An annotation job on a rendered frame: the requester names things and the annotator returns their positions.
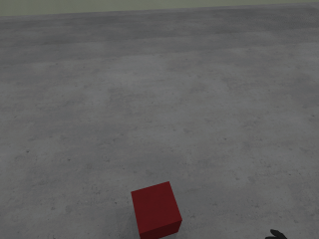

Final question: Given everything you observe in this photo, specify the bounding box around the carton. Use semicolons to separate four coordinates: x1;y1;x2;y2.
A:
131;181;182;239

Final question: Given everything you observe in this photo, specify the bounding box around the robot right hand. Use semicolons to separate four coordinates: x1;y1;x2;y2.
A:
265;229;287;239

